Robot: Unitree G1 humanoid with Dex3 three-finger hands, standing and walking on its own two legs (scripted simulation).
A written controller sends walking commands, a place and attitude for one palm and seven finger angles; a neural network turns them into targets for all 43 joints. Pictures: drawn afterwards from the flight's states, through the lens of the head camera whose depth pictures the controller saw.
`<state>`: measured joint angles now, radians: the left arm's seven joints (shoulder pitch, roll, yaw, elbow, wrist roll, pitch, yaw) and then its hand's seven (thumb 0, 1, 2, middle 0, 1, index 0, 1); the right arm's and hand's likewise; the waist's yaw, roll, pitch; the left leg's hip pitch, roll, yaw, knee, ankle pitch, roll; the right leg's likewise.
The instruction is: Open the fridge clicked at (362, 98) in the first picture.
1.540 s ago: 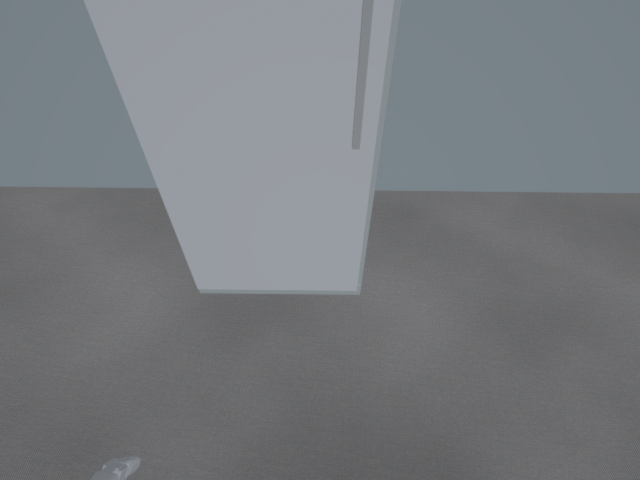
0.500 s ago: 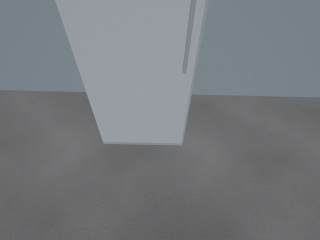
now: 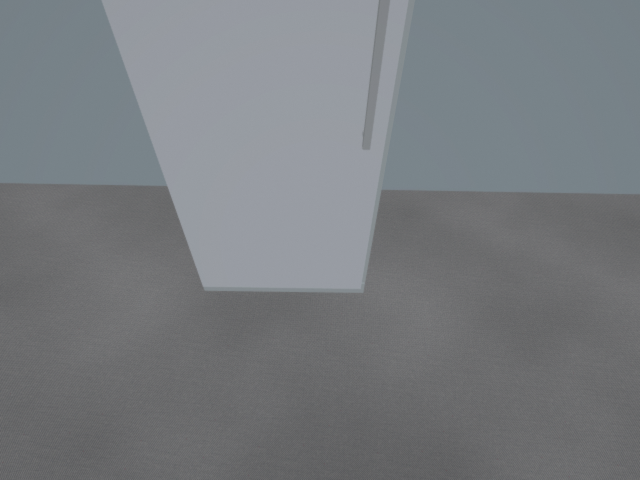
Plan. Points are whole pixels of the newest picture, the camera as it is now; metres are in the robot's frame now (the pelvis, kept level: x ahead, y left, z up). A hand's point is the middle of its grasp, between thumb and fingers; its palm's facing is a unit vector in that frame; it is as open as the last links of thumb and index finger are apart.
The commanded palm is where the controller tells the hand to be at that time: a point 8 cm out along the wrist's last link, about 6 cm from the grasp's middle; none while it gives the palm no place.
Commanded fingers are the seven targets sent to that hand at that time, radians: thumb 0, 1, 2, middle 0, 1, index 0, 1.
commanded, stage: take the last steps up to it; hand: right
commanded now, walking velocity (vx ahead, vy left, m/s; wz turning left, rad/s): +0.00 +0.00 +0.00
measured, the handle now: (374, 68) +0.84 -0.06 +0.13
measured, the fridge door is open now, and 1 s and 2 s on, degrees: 0 0 0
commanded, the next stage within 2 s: come to a stop and stand still in 1.06 s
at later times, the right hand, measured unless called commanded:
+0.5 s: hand out of the picture +0.03 -0.18 -0.20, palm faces +0.02 +0.99 -0.16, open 7.4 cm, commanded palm none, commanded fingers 0.00 -0.90 -0.90 0.20 0.30 0.20 0.30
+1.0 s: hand (437, 381) +0.33 -0.19 -0.19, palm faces -0.09 +0.99 -0.13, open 7.4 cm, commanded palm none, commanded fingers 0.00 -0.90 -0.90 0.20 0.30 0.20 0.30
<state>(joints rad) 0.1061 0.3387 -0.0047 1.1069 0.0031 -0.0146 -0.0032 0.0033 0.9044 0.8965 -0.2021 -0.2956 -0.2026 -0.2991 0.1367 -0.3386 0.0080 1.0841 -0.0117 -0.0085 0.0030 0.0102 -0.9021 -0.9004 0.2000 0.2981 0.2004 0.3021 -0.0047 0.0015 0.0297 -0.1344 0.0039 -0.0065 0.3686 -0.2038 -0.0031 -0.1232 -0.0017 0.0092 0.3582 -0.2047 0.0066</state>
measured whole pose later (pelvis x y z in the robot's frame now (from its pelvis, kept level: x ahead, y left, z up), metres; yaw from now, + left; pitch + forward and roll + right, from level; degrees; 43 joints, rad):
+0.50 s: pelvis +0.07 +0.00 -0.02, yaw +1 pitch +0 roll +2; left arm 0.32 0.20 0.00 1.14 0.01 -0.01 0.00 0.00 0.91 0.90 -0.20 -0.30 -0.20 -0.30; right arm 0.38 -0.19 -0.01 1.12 -0.02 -0.02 0.01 0.01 -0.90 -0.90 0.20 0.30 0.20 0.30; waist -0.01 0.00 -0.01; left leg -0.16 -0.04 -0.01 0.56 -0.40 0.01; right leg -0.20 -0.05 -0.02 0.66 -0.44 0.00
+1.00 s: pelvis +0.24 -0.03 -0.02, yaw +6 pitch -2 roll +2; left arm 0.49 0.05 0.00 1.17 0.01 -0.07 0.04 0.00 0.91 0.90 -0.20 -0.30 -0.20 -0.30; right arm 0.16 -0.18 -0.06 1.03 -0.02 -0.01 0.02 0.01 -0.91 -0.90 0.19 0.30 0.19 0.30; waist 0.03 0.02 0.09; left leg -0.57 0.02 0.14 0.76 -0.14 0.04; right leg 0.15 -0.03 -0.18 0.31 -0.43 -0.02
